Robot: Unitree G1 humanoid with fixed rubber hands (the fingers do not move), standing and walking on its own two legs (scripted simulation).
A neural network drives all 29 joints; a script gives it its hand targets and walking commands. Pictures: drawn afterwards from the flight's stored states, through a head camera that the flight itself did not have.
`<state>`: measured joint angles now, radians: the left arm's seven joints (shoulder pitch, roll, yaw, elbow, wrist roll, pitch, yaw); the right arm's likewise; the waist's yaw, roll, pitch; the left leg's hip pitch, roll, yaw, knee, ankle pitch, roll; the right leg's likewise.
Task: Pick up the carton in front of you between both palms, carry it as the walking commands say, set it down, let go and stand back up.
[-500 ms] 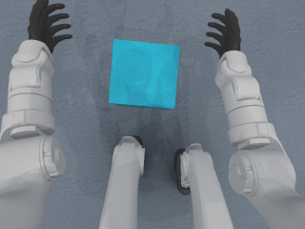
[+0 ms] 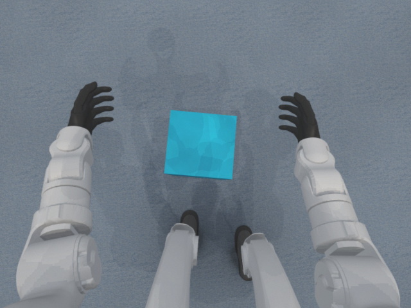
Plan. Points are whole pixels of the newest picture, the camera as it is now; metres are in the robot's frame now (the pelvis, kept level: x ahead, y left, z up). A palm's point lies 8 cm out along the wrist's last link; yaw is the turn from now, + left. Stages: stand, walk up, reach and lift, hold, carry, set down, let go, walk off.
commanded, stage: let go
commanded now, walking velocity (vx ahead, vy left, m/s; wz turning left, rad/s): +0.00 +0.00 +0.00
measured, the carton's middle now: (200, 149) +0.45 +0.06 -0.55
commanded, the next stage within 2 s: stand in 1.06 s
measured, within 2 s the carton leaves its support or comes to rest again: neither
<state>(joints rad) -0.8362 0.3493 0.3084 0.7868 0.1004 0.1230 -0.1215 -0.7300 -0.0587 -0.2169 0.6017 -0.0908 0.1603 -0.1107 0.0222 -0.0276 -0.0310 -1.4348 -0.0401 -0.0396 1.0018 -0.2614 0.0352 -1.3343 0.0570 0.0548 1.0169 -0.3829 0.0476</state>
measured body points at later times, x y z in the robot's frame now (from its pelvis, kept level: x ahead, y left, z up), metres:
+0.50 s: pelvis +0.06 -0.02 +0.09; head +0.18 -0.01 +0.52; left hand +0.28 +0.23 -0.01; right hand +0.29 -0.23 -0.01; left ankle +0.08 +0.09 -0.64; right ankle +0.03 -0.14 -0.64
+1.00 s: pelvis +0.07 -0.04 +0.10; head +0.09 -0.04 +0.55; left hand +0.24 +0.20 +0.02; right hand +0.26 -0.26 +0.03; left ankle +0.08 +0.09 -0.64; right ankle +0.03 -0.14 -0.64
